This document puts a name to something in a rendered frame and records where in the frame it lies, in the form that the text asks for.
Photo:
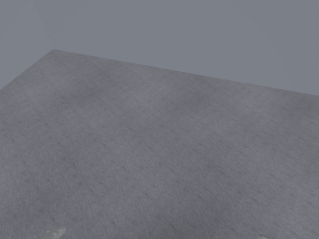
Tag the robot left hand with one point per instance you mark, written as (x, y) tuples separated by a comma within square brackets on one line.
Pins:
[(54, 233)]

